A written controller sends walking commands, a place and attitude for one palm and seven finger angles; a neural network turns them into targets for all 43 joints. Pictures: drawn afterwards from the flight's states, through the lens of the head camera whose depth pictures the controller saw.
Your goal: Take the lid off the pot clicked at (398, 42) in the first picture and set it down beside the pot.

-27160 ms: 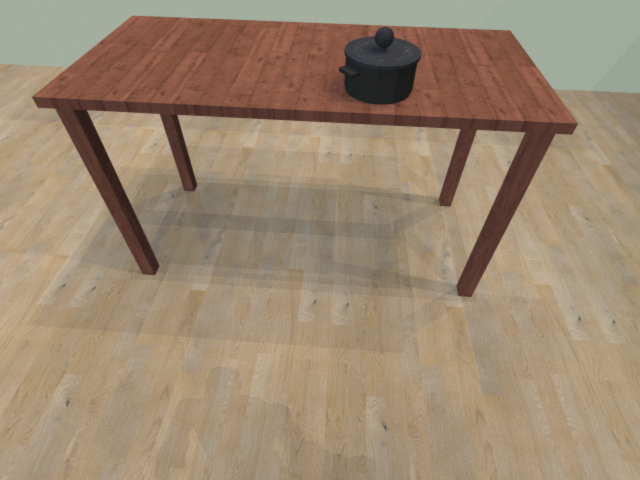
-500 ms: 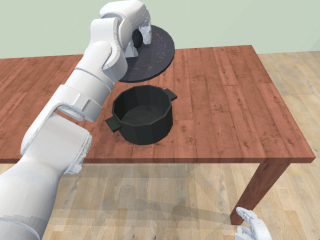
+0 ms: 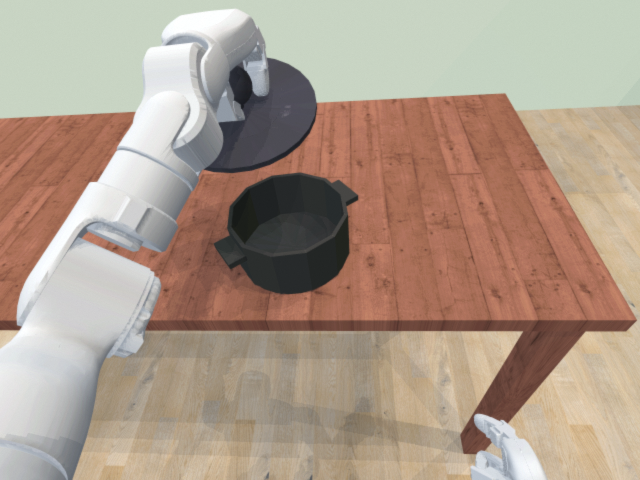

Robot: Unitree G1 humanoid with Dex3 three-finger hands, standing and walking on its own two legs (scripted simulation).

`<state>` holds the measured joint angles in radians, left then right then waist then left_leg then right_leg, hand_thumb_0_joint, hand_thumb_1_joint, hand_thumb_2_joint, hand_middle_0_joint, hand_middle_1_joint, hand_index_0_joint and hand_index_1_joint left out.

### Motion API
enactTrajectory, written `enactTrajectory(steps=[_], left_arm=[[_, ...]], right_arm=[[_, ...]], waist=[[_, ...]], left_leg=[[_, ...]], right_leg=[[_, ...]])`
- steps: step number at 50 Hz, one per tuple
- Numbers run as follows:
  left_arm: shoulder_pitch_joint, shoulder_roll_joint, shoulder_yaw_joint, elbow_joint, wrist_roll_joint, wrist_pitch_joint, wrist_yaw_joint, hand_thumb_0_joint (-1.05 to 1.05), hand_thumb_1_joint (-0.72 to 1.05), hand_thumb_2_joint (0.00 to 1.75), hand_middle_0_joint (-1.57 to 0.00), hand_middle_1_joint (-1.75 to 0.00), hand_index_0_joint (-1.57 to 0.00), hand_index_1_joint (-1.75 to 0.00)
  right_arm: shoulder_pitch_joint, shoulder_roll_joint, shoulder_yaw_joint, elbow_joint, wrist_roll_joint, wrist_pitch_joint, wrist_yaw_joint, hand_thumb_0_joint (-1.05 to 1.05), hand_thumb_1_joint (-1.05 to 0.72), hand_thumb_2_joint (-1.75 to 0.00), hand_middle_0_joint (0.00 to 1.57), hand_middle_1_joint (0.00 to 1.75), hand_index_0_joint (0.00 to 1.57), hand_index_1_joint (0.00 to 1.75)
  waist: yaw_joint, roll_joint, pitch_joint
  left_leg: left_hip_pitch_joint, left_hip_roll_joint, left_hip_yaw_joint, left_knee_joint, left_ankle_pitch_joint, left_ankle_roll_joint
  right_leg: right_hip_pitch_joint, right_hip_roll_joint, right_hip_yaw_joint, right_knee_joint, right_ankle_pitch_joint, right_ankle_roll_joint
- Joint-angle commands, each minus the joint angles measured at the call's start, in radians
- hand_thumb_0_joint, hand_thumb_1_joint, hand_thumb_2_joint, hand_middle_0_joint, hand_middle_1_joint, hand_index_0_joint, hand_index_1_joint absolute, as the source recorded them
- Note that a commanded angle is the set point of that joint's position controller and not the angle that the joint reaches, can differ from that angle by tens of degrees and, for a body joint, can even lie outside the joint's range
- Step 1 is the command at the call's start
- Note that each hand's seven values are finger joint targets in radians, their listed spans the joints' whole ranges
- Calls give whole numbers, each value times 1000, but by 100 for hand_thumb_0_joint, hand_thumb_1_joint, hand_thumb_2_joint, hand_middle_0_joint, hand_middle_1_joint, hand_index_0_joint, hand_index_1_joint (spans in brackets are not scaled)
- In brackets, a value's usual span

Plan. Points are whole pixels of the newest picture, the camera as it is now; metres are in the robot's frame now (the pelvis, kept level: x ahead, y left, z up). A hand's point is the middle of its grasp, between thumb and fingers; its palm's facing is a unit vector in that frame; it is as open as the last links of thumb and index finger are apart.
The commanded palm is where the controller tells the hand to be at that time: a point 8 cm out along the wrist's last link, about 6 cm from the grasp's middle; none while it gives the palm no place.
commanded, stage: move the lid sideways beside the pot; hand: left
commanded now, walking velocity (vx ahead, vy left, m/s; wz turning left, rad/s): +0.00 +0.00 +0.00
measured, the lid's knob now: (232, 86) +0.48 +0.10 +0.28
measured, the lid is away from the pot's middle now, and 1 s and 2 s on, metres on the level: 0.04 0.17 0.23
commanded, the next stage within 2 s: lower the lid onto the table in 1.74 s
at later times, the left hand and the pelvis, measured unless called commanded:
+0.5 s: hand (177, 96) +0.46 +0.15 +0.28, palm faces -0.09 -0.02 -1.00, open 6.7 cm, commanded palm +0.43 +0.16 +0.35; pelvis +0.00 +0.02 +0.00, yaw +1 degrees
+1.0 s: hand (121, 107) +0.45 +0.22 +0.28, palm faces -0.11 +0.00 -0.99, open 6.7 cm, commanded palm +0.43 +0.22 +0.35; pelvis +0.00 +0.02 +0.00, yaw +1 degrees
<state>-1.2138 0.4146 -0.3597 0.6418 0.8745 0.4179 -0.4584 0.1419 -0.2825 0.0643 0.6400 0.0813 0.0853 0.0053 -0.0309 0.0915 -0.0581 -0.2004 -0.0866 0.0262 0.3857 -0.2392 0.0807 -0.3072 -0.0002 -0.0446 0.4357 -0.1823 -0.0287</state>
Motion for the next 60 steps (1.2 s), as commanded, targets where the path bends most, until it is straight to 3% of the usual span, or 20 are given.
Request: enactTrajectory(steps=[1, 2, 3, 7, 11, 12, 18, 21, 26, 31, 33, 36, 38, 41, 46, 49, 51, 53, 56, 60], left_arm=[[-689, 206, 86, -268, 35, -12, 45, 0, 77, 85, -97, -101, -97, -101], [-664, 233, 115, -290, 6, -24, 50, 0, 77, 85, -97, -101, -97, -101], [-699, 320, 174, -320, 35, -27, 51, 0, 77, 85, -97, -101, -97, -101], [-631, 246, 119, -212, 10, -23, 37, 0, 77, 85, -97, -101, -97, -101], [-635, 238, 103, -148, 44, -17, 25, 0, 77, 85, -97, -101, -97, -101], [-602, 236, 112, -157, 16, -29, 27, 0, 77, 85, -97, -101, -97, -101], [-672, 338, 171, -222, 62, -56, 18, 0, 77, 85, -97, -101, -97, -101], [-668, 350, 177, -158, 68, -49, 5, 0, 77, 85, -97, -101, -97, -101], [-632, 297, 141, -219, 65, -61, -11, 0, 77, 85, -97, -101, -97, -101], [-599, 418, 232, -183, 75, -60, -19, 0, 77, 85, -97, -101, -97, -101], [-612, 450, 253, -231, 73, -79, -17, 0, 77, 85, -97, -101, -97, -101], [-611, 403, 209, -269, 70, -77, -32, 0, 77, 85, -97, -101, -97, -101], [-554, 485, 278, -258, 78, -83, -29, 0, 77, 85, -97, -101, -97, -101], [-555, 426, 212, -162, 79, -75, -43, 0, 77, 85, -97, -101, -97, -101], [-629, 416, 188, -290, 72, -97, -42, 0, 77, 85, -97, -101, -97, -101], [-667, 474, 232, -304, 75, -112, -39, 0, 77, 85, -97, -101, -97, -101], [-637, 445, 208, -232, 70, -110, -44, 0, 77, 85, -97, -101, -97, -101], [-598, 522, 267, -185, 73, -114, -43, 0, 77, 85, -97, -101, -97, -101], [-594, 460, 220, -187, 73, -115, -53, 0, 77, 85, -97, -101, -97, -101], [-533, 521, 268, -172, 87, -122, -54, 0, 77, 85, -97, -101, -97, -101]], right_arm=[[-134, -87, -36, -155, 12, -57, -5, 0, -90, -90, 20, 30, 20, 30], [-134, -101, -43, -157, 10, -63, -5, 0, -90, -90, 20, 30, 20, 30], [-127, -95, -37, -156, 5, -68, -7, 0, -90, -90, 20, 30, 20, 30], [-117, -107, -38, -134, 13, -64, -13, 0, -90, -90, 20, 30, 20, 30], [-119, -103, -29, -125, 11, -58, -17, 0, -90, -90, 20, 30, 20, 30], [-113, -114, -38, -129, 10, -58, -15, 0, -90, -90, 20, 30, 20, 30], [-98, -106, -36, -143, -2, -71, -20, 0, -90, -90, 20, 30, 20, 30], [-82, -113, -35, -128, 3, -64, -26, 0, -90, -90, 20, 30, 20, 30], [-75, -106, -45, -143, 0, -69, -17, 0, -90, -90, 20, 30, 20, 30], [-47, -128, -48, -133, -1, -53, -19, 0, -90, -90, 20, 30, 20, 30], [-53, -130, -51, -144, -5, -57, -19, 0, -90, -90, 20, 30, 20, 30], [-63, -121, -52, -152, 0, -56, -16, 0, -90, -90, 20, 30, 20, 30], [-47, -133, -58, -152, -5, -55, -13, 0, -90, -90, 20, 30, 20, 30], [-45, -131, -51, -139, 9, -37, -18, 0, -90, -90, 20, 30, 20, 30], [-52, -124, -54, -152, 5, -45, -19, 0, -90, -90, 20, 30, 20, 30], [-43, -128, -57, -145, 3, -48, -24, 0, -90, -90, 20, 30, 20, 30], [-32, -129, -55, -130, 7, -45, -28, 0, -90, -90, 20, 30, 20, 30], [-19, -144, -56, -124, 3, -39, -27, 0, -90, -90, 20, 30, 20, 30], [-31, -136, -56, -131, 7, -32, -23, 0, -90, -90, 20, 30, 20, 30], [-28, -143, -57, -136, 5, -21, -16, 0, -90, -90, 20, 30, 20, 30]], waist=[[-13, -117, -412], [-12, -93, -426], [4, -101, -480], [-18, -127, -373], [-16, -138, -323], [-18, -116, -335], [-5, -101, -439], [-12, -140, -379], [-10, -68, -407], [0, -149, -381], [6, -126, -428], [1, -80, -432], [11, -81, -446], [-11, -107, -334], [-17, -9, -416], [-20, -15, -438], [-27, -38, -396], [-16, -64, -389], [-18, -64, -385], [-7, -55, -393]], left_leg=[[81, 56, -72, -18, 331, -13], [95, 53, -77, -7, 351, -12], [93, 53, -81, -14, 353, -14], [66, 55, -81, -26, 316, -20], [56, 58, -83, -42, 266, -23], [70, 58, -88, -34, 281, -24], [102, 62, -94, -30, 347, -23], [82, 62, -91, -41, 321, -22], [159, 67, -106, -13, 468, -30], [99, 66, -95, -32, 401, -24], [108, 66, -95, -26, 443, -23], [155, 70, -106, -10, 536, -27], [160, 76, -106, -1, 570, -30], [111, 72, -99, -22, 443, -26], [206, 71, -124, -2, 525, -40], [216, 71, -127, -2, 504, -41], [195, 69, -127, -8, 490, -42], [150, 69, -115, -15, 465, -37], [165, 70, -120, -7, 521, -39], [162, 75, -115, 0, 543, -41]], right_leg=[[241, -37, 47, -3, 297, -27], [248, -41, 51, -7, 304, -31], [290, -37, 58, 5, 314, -29], [233, -38, 35, -15, 273, -31], [186, -29, 25, -17, 206, -32], [181, -35, 26, -23, 205, -35], [245, -30, 39, -12, 257, -32], [226, -28, 28, -21, 246, -32], [191, -23, 27, -18, 275, -35], [238, -22, 25, -26, 282, -34], [271, -24, 36, -19, 309, -33], [248, -25, 33, -19, 334, -34], [256, -22, 39, -21, 341, -34], [195, -18, 17, -35, 274, -34], [170, -12, 18, -35, 257, -38], [175, -8, 17, -38, 248, -39], [159, -7, 10, -45, 242, -39], [196, -10, 17, -46, 259, -39], [184, -12, 10, -40, 285, -39], [193, -12, 14, -40, 282, -39]])
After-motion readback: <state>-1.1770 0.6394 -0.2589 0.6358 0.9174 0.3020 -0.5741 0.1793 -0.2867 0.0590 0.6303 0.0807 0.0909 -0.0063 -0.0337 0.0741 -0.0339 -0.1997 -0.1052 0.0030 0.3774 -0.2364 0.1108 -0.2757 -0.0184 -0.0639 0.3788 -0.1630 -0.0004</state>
